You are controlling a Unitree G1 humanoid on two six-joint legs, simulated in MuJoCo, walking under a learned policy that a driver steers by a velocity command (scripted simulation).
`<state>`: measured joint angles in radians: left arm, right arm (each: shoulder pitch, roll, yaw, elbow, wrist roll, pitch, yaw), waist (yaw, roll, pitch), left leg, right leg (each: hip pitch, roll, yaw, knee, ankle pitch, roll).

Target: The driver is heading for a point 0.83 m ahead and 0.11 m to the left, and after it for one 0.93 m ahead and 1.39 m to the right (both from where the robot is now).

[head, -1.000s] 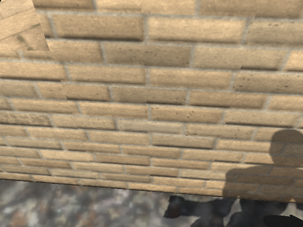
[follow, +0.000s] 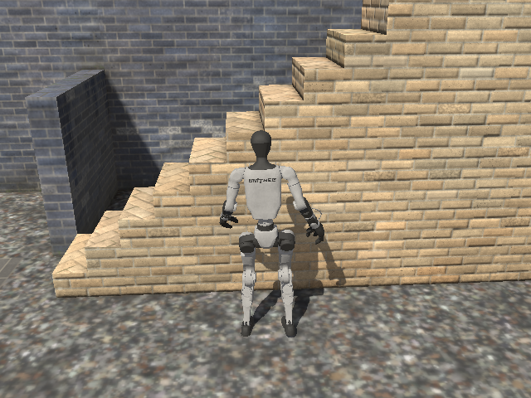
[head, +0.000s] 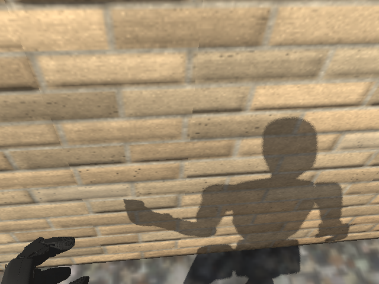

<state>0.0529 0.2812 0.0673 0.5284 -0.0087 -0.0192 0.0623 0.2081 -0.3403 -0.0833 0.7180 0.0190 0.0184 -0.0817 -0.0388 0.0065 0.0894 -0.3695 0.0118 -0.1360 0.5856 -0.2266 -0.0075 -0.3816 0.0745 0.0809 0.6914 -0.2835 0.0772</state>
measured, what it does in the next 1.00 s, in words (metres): steps to the left: right foot, then left foot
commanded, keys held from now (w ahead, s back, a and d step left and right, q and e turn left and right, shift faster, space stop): w+q+shift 0.40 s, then w+e+shift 0.60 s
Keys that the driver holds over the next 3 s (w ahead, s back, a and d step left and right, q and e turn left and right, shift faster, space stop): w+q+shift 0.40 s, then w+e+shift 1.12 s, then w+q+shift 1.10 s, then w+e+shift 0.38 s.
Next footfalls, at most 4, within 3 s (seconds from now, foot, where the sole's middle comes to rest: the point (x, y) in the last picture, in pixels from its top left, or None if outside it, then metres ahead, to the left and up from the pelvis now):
0.04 right None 0.07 -0.14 -0.77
0.56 left None -0.12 0.21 -0.77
0.90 right None -0.06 0.16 -0.77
1.20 left None -0.11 0.41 -0.77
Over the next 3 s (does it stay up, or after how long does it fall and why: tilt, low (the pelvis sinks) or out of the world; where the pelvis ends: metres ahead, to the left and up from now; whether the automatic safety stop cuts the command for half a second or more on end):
stays up -0.26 0.05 0.00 its command is cut before an obstacle from the start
